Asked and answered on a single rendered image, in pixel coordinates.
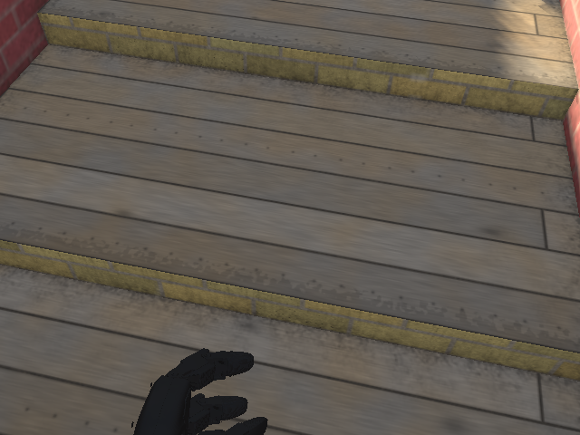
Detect left robot hand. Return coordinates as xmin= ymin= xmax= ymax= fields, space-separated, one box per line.
xmin=131 ymin=348 xmax=268 ymax=435

